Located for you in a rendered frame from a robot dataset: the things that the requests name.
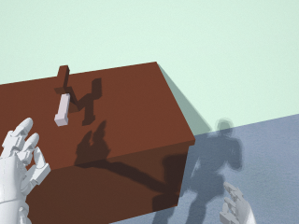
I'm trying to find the robot right hand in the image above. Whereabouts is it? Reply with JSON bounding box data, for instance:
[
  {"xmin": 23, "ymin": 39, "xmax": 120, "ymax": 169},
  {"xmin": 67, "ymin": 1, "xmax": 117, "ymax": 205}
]
[{"xmin": 220, "ymin": 181, "xmax": 257, "ymax": 224}]

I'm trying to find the robot left hand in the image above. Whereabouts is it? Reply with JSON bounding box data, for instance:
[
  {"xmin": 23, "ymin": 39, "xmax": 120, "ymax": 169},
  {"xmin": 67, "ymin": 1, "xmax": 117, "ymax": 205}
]
[{"xmin": 0, "ymin": 118, "xmax": 51, "ymax": 203}]

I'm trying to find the left robot forearm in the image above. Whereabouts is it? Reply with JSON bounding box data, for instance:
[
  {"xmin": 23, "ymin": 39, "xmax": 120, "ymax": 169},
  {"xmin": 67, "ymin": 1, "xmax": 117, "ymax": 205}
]
[{"xmin": 0, "ymin": 199, "xmax": 32, "ymax": 224}]

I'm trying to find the tap lever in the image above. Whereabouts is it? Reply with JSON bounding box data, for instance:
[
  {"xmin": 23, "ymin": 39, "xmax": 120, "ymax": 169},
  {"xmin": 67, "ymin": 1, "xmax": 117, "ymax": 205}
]
[{"xmin": 54, "ymin": 93, "xmax": 70, "ymax": 127}]

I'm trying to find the counter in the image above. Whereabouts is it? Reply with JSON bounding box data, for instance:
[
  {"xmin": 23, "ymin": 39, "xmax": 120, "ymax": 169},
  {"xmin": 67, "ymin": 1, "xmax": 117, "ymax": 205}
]
[{"xmin": 0, "ymin": 62, "xmax": 196, "ymax": 224}]

